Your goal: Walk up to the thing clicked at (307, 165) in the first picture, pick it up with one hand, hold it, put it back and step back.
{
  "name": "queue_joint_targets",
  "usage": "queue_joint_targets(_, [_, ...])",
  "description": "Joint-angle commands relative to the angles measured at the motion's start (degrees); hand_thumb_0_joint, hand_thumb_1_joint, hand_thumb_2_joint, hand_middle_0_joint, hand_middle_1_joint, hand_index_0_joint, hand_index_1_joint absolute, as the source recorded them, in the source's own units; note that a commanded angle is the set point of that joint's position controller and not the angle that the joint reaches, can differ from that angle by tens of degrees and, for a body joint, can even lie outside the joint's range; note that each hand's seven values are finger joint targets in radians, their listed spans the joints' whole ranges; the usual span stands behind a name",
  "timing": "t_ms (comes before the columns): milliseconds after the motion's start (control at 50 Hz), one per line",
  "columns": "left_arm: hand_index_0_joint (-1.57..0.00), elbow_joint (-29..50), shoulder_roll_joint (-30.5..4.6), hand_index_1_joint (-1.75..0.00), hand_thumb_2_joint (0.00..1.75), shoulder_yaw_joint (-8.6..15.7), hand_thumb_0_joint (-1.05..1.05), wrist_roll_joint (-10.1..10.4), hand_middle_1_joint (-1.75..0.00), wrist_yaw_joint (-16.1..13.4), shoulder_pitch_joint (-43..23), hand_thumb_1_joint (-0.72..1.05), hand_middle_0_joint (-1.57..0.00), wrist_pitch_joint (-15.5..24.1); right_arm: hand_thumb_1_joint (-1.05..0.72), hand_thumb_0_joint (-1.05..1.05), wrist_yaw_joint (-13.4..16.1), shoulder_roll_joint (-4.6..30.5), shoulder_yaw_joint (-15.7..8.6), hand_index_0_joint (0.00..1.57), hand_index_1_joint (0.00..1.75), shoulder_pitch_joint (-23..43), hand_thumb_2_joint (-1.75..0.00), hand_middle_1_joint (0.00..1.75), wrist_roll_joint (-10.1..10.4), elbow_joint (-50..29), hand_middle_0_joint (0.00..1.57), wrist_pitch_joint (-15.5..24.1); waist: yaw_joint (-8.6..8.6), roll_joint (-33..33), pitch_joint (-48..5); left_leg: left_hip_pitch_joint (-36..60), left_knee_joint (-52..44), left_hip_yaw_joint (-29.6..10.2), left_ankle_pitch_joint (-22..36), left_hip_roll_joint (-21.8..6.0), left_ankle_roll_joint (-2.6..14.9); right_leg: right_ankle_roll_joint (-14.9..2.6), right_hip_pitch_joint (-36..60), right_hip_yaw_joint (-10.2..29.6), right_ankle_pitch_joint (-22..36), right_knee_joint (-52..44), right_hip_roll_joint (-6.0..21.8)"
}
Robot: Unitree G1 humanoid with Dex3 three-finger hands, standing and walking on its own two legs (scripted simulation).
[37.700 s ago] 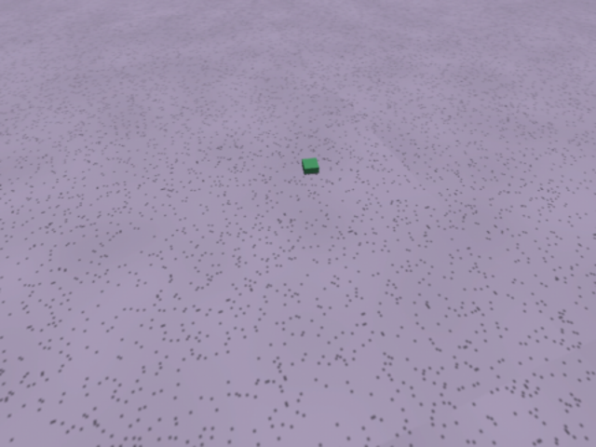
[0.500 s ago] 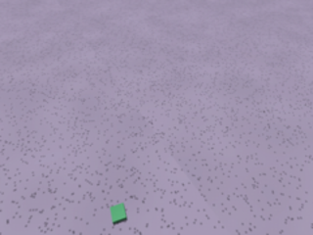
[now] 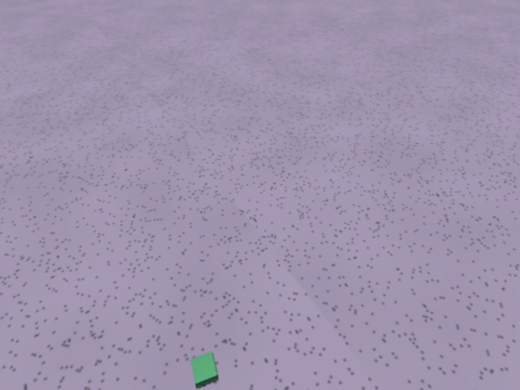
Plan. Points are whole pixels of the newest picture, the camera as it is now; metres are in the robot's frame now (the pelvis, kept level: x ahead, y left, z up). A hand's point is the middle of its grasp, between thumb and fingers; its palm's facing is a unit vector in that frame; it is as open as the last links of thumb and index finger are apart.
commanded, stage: stand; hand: left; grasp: from above
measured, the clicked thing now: (204, 368) +0.41 +0.25 -0.76
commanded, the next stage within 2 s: step back in 1.68 s
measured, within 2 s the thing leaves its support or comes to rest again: neither
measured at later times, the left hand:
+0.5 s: hand out of the picture +0.06 +0.21 -0.16, palm faces -0.01 -0.95 -0.31, open 7.4 cm
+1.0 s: hand out of the picture +0.06 +0.19 -0.17, palm faces -0.03 -0.96 -0.27, open 7.4 cm
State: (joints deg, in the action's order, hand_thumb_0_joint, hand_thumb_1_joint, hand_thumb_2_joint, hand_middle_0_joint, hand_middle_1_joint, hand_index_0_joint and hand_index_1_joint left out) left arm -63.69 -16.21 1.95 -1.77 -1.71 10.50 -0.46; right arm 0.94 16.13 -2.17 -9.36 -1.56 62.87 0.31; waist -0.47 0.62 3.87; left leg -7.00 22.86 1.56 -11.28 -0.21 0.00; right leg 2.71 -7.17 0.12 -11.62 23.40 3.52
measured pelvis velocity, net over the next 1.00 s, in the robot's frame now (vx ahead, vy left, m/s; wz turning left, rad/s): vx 0.01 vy -0.01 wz -0.03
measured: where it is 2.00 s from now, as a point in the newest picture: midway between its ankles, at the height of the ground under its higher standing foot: outside the picture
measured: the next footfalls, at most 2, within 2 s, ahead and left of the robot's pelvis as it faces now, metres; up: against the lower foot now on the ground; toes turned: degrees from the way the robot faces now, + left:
none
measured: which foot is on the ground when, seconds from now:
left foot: down 0.00-1.00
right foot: down 0.00-1.00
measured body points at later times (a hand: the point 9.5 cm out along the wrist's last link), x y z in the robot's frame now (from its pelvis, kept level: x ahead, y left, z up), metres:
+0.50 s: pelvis +0.00 -0.01 +0.00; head +0.01 -0.02 +0.45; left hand +0.06 +0.26 -0.14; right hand +0.05 -0.30 -0.15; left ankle +0.02 +0.12 -0.74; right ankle +0.02 -0.15 -0.74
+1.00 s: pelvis +0.01 -0.01 +0.00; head +0.01 -0.02 +0.45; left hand +0.06 +0.24 -0.15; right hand +0.04 -0.28 -0.15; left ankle +0.02 +0.12 -0.74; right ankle +0.02 -0.15 -0.74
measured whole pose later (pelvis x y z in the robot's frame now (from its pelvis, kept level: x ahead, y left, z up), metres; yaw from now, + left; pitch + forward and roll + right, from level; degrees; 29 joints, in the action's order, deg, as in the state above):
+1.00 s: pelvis +0.01 -0.01 +0.00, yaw -2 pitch -3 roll +0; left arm -65.6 -13.4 1.1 -1.2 -1.2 9.2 -0.3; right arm 0.7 14.2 -0.9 -9.6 -0.9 66.2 -0.2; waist 0.6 0.2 3.2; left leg -7.1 21.6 2.6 -11.3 -2.1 -1.3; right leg 1.4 -8.1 1.2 -11.3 22.6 1.6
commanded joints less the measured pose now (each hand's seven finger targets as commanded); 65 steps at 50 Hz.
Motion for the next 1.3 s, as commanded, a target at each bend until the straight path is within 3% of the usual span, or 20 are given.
queue_joint_targets(0, [-0.20,2.23,-10.23,-0.30,0.90,1.67,0.00,0.02,-0.30,-0.68,-1.47,0.90,-0.20,1.29,-0.90,0.00,0.58,9.96,-1.95,0.20,0.30,1.57,-0.90,0.30,-0.04,-2.80,0.20,0.75,-0.28,-1.68,0.38,-2.26,-6.52,-5.97,-1.86,-5.20,0.77,-2.70,-1.77,3.29,0.07,-5.70,2.55])
queue_joint_targets(80, [-0.20,1.93,-10.10,-0.30,0.90,1.50,0.00,0.01,-0.30,-0.42,-2.02,0.90,-0.20,1.19,-0.90,0.00,0.35,9.99,-1.80,0.20,0.30,1.78,-0.90,0.30,0.06,-2.52,0.20,0.43,0.02,-1.53,0.59,-2.99,-6.98,-5.79,-4.88,-5.20,0.93,-2.87,-2.55,3.60,-3.27,-6.50,2.39])
queue_joint_targets(160, [-0.20,1.74,-10.32,-0.30,0.90,1.48,0.00,0.15,-0.30,-0.27,-2.13,0.90,-0.20,1.44,-0.90,0.00,0.27,10.44,-1.58,0.20,0.30,2.21,-0.90,0.30,0.23,-2.25,0.20,0.74,0.00,-0.59,-1.41,-1.04,-6.50,-5.54,-2.32,-5.63,0.79,-3.14,-1.92,4.05,-0.23,-6.22,2.77])
queue_joint_targets(240, [-0.20,1.68,-11.32,-0.30,0.90,1.44,0.00,0.21,-0.30,-0.09,-2.64,0.90,-0.20,1.39,-0.90,0.00,0.16,11.01,-1.54,0.20,0.30,1.90,-0.90,0.30,0.22,-1.85,0.20,0.55,0.16,-1.79,0.15,-1.74,-6.26,-5.08,-3.81,-5.25,0.67,-3.25,-3.71,4.90,-4.52,-7.78,2.78])
queue_joint_targets(300, [-0.20,1.79,-10.71,-0.30,0.90,1.39,0.00,0.49,-0.30,-0.13,-3.25,0.90,-0.20,1.65,-0.90,0.00,0.21,10.74,-1.38,0.20,0.30,1.77,-0.90,0.30,0.30,-1.66,0.20,0.74,0.38,-0.83,-2.88,0.14,-5.08,-4.79,2.04,-5.91,0.79,-3.45,-1.47,4.79,2.45,-6.52,3.26])
queue_joint_targets(360, [-0.20,1.65,-10.08,-0.30,0.90,1.29,0.00,0.71,-0.30,-0.06,-3.23,0.90,-0.20,1.66,-0.90,0.00,0.35,10.51,-1.06,0.20,0.30,1.16,-0.90,0.30,0.40,-1.17,0.20,0.85,0.59,-0.18,-4.21,1.13,-5.08,-4.29,4.20,-6.15,0.84,-3.55,-0.56,4.67,7.11,-5.58,3.23])
queue_joint_targets(420, [-0.20,1.02,-9.21,-0.30,0.90,1.00,0.00,0.76,-0.30,-0.02,-2.93,0.90,-0.20,1.39,-0.90,0.00,0.38,8.89,-0.41,0.20,0.30,0.86,-0.90,0.30,0.67,-0.43,0.20,0.64,0.53,-1.03,-3.14,0.39,-5.81,-4.25,3.76,-6.00,0.69,-3.34,-1.00,4.11,6.29,-5.59,2.58])
queue_joint_targets(460, [-0.20,1.04,-9.71,-0.30,0.90,1.08,0.00,0.69,-0.30,0.06,-2.74,0.90,-0.20,1.25,-0.90,0.00,0.38,10.25,-0.65,0.20,0.30,1.37,-0.90,0.30,0.47,-0.56,0.20,0.55,0.25,-0.89,-1.77,0.10,-5.76,-4.25,1.60,-5.99,0.73,-3.33,-2.16,4.54,3.29,-6.48,2.59])
queue_joint_targets(540, [-0.20,0.46,-7.96,-0.30,0.90,0.73,0.00,0.66,-0.30,0.01,-2.29,0.90,-0.20,1.04,-0.90,0.00,0.41,8.63,-0.27,0.20,0.30,0.46,-0.90,0.30,0.55,0.20,0.20,0.33,0.45,-1.06,-2.78,0.30,-5.73,-3.92,2.48,-6.02,0.70,-3.45,-1.43,4.40,5.06,-5.92,2.49])
queue_joint_targets(580, [-0.20,0.54,-8.56,-0.30,0.90,0.84,0.00,0.53,-0.30,0.06,-2.67,0.90,-0.20,1.02,-0.90,0.00,0.39,8.94,-0.29,0.20,0.30,0.64,-0.90,0.30,0.52,0.09,0.20,0.28,0.51,-1.41,-0.96,-1.31,-6.24,-4.00,-0.81,-5.83,0.78,-3.32,-2.44,4.41,1.67,-6.45,2.21])
queue_joint_targets(660, [-0.20,0.77,-8.19,-0.30,0.90,0.92,0.00,0.69,-0.30,0.02,-2.61,0.90,-0.20,1.33,-0.90,0.00,0.44,8.78,-0.46,0.20,0.30,0.40,-0.90,0.30,0.56,0.18,0.20,0.61,0.63,-1.03,-3.65,1.29,-4.93,-3.62,5.42,-6.36,0.74,-3.42,-1.45,4.50,8.56,-5.10,2.60])
queue_joint_targets(680, [-0.20,0.55,-7.15,-0.30,0.90,0.66,0.00,0.71,-0.30,-0.02,-2.59,0.90,-0.20,1.20,-0.90,0.00,0.39,7.43,-0.13,0.20,0.30,0.23,-0.90,0.30,0.54,0.46,0.20,0.45,0.60,-1.41,-3.45,0.62,-5.08,-3.46,5.24,-6.20,0.69,-3.43,-1.79,4.05,8.05,-4.91,2.29])
queue_joint_targets(720, [-0.20,0.58,-8.00,-0.30,0.90,0.86,0.00,0.63,-0.30,-0.09,-2.29,0.90,-0.20,1.31,-0.90,0.00,0.47,8.61,-0.60,0.20,0.30,0.35,-0.90,0.30,0.51,0.31,0.20,0.39,0.68,-1.93,-2.93,0.70,-4.78,-3.39,4.55,-6.19,0.71,-3.33,-2.36,4.34,7.21,-5.39,2.43])
queue_joint_targets(820, [-0.20,0.34,-6.63,-0.30,0.90,0.74,0.00,0.68,-0.30,-0.03,-1.83,0.90,-0.20,1.26,-0.90,0.00,0.53,6.93,-0.25,0.20,0.30,-0.34,-0.90,0.30,0.59,0.85,0.20,0.42,0.63,-1.03,-3.54,1.09,-4.92,-3.26,5.37,-6.31,0.81,-3.32,-1.73,4.36,8.91,-4.74,2.33])
queue_joint_targets(1000, [-0.20,0.69,-6.40,-0.30,0.90,0.79,0.00,0.42,-0.30,-0.17,-1.38,0.90,-0.20,1.28,-0.90,0.00,0.37,6.69,-0.73,0.20,0.30,-0.55,-0.90,0.30,0.43,0.64,0.20,0.05,0.75,-0.98,-1.57,-1.42,-5.25,-3.33,0.47,-5.95,0.96,-3.33,-2.94,4.34,2.31,-5.70,1.88])
queue_joint_targets(1020, [-0.20,0.77,-7.22,-0.30,0.90,1.00,0.00,0.38,-0.30,-0.16,-1.06,0.90,-0.20,1.43,-0.90,0.00,0.40,7.78,-1.12,0.20,0.30,-0.04,-0.90,0.30,0.38,0.30,0.20,0.26,0.60,-0.89,-2.25,0.39,-4.92,-3.45,2.20,-6.32,0.99,-3.45,-3.33,4.65,3.93,-5.53,2.22])
queue_joint_targets(1120, [-0.20,0.77,-6.44,-0.30,0.90,0.91,0.00,0.62,-0.30,0.06,-0.89,0.90,-0.20,1.25,-0.90,0.00,0.41,6.47,-0.68,0.20,0.30,-1.02,-0.90,0.30,0.45,0.47,0.20,0.47,0.60,-0.39,-1.83,-0.57,-5.85,-3.57,0.94,-6.40,0.96,-3.49,-3.08,4.39,4.21,-4.65,1.94])
queue_joint_targets(1180, [-0.20,1.05,-6.66,-0.30,0.90,0.93,0.00,0.54,-0.30,0.06,-1.05,0.90,-0.20,1.38,-0.90,0.00,0.43,6.92,-0.91,0.20,0.30,-1.01,-0.90,0.30,0.52,0.15,0.20,0.55,0.87,-1.01,-2.81,0.01,-5.30,-3.43,3.30,-6.31,0.89,-3.46,-2.64,4.40,5.65,-4.32,2.10])
queue_joint_targets(1240, [-0.20,1.43,-8.27,-0.30,0.90,1.21,0.00,0.35,-0.30,0.06,-1.06,0.90,-0.20,1.56,-0.90,0.00,0.31,8.69,-1.41,0.20,0.30,-0.62,-0.90,0.30,0.39,-0.34,0.20,0.45,0.88,-1.52,-1.15,-0.50,-5.28,-3.61,0.05,-6.25,1.07,-3.30,-4.42,4.95,0.89,-5.84,2.13])
queue_joint_targets(1280, [-0.20,1.52,-8.00,-0.30,0.90,1.20,0.00,0.43,-0.30,0.13,-1.21,0.90,-0.20,1.44,-0.90,0.00,0.24,7.84,-1.22,0.20,0.30,-1.25,-0.90,0.30,0.31,-0.18,0.20,0.37,0.97,-1.29,-0.50,-1.89,-5.41,-3.73,-1.54,-6.07,1.13,-3.42,-4.32,5.00,-0.84,-5.97,2.16])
